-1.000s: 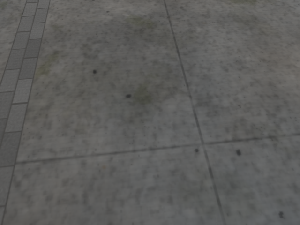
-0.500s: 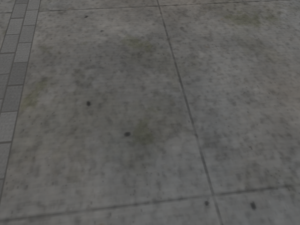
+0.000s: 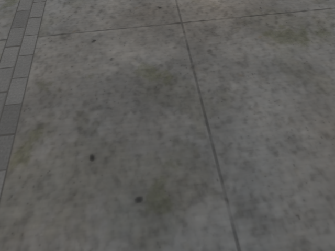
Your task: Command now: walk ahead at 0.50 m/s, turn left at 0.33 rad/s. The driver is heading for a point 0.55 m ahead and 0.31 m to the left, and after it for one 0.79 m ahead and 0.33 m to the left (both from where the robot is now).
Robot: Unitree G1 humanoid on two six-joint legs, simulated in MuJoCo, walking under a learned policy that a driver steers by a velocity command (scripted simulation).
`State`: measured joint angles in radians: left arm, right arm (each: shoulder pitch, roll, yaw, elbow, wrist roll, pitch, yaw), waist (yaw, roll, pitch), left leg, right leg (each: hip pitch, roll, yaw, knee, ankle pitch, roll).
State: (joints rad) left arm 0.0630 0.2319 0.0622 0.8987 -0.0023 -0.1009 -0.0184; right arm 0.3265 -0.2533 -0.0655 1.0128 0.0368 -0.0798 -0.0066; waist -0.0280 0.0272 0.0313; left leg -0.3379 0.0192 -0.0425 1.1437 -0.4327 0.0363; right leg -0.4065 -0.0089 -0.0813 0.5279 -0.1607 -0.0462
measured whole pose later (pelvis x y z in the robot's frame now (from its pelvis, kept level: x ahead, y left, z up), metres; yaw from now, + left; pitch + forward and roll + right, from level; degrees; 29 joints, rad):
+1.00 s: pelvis +0.53 +0.11 -0.01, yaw +34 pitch +3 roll -1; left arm 0.01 0.25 0.05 0.74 0.02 -0.10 -0.01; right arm 0.31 -0.30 -0.09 0.74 0.02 -0.01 -0.03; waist -0.06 0.02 0.04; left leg -0.37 -0.09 -0.15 1.14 -0.59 -0.02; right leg -0.48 0.01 -0.01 0.53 -0.11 -0.02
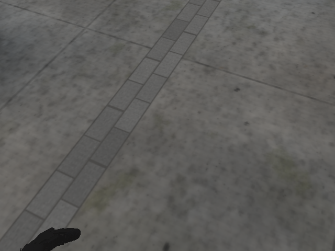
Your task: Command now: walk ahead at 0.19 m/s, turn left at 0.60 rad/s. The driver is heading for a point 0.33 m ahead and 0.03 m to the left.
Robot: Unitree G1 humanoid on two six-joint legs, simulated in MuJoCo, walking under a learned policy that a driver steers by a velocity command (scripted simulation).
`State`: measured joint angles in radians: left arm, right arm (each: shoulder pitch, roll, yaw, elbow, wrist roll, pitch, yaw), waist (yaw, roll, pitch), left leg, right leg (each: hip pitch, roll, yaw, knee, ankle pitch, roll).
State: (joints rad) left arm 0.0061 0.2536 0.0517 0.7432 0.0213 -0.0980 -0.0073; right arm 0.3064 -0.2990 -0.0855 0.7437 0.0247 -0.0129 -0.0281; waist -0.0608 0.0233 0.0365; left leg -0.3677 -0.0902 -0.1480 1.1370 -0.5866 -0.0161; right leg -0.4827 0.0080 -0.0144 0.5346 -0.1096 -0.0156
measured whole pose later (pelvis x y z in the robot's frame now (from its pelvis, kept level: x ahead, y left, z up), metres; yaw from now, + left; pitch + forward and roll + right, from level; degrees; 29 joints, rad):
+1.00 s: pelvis +0.08 +0.02 +0.01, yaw +18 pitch -1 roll +0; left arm 0.16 0.24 0.02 0.88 0.01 -0.01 0.01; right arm 0.19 -0.24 -0.05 0.78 -0.02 0.02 -0.02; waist 0.00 0.00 0.02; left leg -0.25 -0.03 -0.03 0.52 -0.26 0.01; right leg -0.22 -0.03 -0.02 0.54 -0.30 0.01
